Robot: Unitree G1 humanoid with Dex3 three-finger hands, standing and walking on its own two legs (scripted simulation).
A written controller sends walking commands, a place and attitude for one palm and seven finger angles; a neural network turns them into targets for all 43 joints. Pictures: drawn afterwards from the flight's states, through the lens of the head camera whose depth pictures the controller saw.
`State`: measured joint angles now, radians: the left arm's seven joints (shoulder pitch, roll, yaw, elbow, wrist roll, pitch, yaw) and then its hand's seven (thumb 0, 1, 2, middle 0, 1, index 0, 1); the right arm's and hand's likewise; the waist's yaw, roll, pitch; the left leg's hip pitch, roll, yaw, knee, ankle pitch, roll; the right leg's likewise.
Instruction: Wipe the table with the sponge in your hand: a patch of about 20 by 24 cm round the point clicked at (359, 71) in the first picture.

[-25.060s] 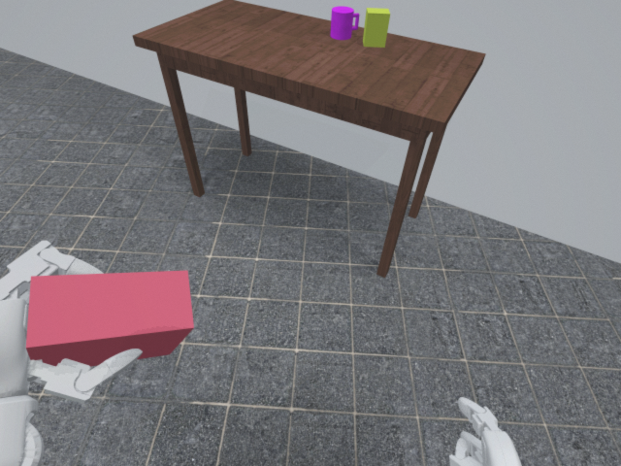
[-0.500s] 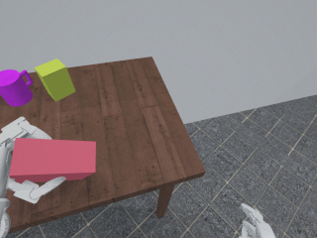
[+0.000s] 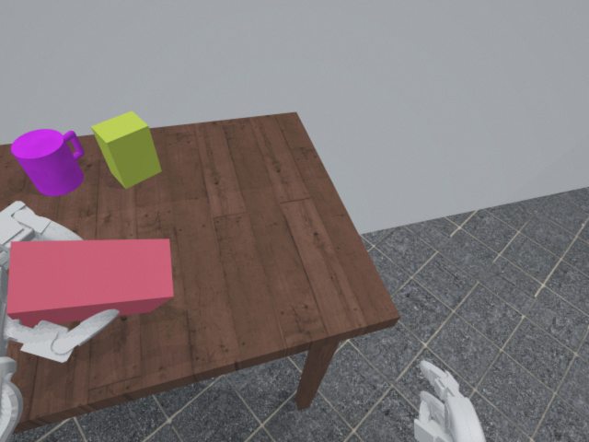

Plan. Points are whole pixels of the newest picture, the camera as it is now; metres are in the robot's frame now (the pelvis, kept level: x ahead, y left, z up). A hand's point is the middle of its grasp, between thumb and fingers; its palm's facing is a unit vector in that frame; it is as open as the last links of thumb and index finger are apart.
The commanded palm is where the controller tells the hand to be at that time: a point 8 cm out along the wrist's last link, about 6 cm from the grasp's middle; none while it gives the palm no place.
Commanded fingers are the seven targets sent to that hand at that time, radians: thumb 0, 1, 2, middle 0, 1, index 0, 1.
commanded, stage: come to a stop and stand still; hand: left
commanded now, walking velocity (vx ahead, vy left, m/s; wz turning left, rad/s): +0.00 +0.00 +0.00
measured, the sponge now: (117, 282) +0.24 +0.22 +0.13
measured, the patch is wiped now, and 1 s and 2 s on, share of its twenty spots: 0.00 0.00 0.00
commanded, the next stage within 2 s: look again from close up in 0.44 s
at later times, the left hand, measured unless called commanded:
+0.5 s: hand (68, 289) +0.21 +0.25 +0.16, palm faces +0.37 -0.86 -0.34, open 9.9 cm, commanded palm +0.15 +0.28 +0.18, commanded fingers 0.00 0.10 1.30 -1.20 -1.60 -1.20 -1.60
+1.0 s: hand (73, 279) +0.22 +0.25 +0.16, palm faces +0.35 -0.86 -0.36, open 9.9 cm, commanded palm +0.17 +0.28 +0.18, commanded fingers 0.00 0.10 1.30 -1.20 -1.60 -1.20 -1.60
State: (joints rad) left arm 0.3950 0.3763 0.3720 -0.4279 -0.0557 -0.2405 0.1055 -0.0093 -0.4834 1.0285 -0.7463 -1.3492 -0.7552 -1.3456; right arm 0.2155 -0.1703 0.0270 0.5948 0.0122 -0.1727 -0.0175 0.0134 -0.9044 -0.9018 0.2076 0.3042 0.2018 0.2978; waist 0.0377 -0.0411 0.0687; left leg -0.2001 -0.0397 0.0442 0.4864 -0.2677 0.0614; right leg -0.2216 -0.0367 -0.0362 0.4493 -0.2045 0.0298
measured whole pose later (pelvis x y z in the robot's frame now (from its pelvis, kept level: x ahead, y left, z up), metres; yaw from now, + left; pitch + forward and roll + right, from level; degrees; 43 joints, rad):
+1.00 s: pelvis +0.00 +0.01 +0.00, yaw -1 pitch -1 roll -1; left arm 0.43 0.37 0.36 -0.48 -0.04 -0.22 0.10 -0.01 -0.48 1.03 -0.75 -1.35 -0.76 -1.34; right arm 0.18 -0.19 0.01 0.59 0.01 -0.15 -0.02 0.01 -0.91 -0.90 0.21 0.30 0.20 0.30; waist 0.02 -0.05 0.08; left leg -0.18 -0.03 0.06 0.46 -0.26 0.06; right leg -0.19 -0.02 -0.02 0.39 -0.17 0.03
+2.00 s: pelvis +0.00 -0.07 +0.00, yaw -1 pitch +0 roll -1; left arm 0.39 0.48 0.40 -0.49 -0.03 -0.19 0.05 -0.01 -0.48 1.03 -0.75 -1.35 -0.76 -1.34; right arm 0.23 -0.21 -0.04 0.61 0.00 -0.15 -0.05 0.01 -0.91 -0.90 0.20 0.30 0.20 0.30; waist 0.03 -0.03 0.08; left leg -0.26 0.07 0.02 0.53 -0.27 -0.03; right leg -0.27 0.07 -0.07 0.46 -0.20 -0.07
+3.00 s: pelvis -0.01 +0.01 +0.00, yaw -1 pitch -2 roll -2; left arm 0.41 0.36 0.35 -0.46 -0.03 -0.22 0.11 -0.01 -0.48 1.03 -0.74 -1.35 -0.75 -1.34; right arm 0.21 -0.18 0.02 0.59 0.01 -0.14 -0.01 0.01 -0.90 -0.90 0.21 0.30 0.20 0.30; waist 0.02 -0.04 0.08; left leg -0.19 -0.04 0.05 0.48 -0.26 0.08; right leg -0.20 -0.03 -0.03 0.40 -0.17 0.04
